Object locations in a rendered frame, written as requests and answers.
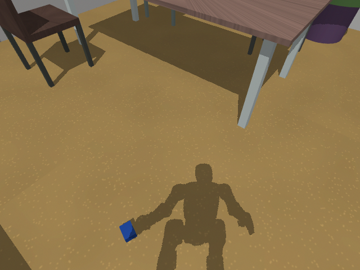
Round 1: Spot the table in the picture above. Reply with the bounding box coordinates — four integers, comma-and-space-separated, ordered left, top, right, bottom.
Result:
64, 0, 332, 129

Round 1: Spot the potted plant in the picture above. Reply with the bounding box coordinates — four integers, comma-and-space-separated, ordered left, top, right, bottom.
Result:
306, 0, 360, 44

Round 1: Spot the small box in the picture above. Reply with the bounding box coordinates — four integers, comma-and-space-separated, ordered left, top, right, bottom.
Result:
119, 221, 137, 242

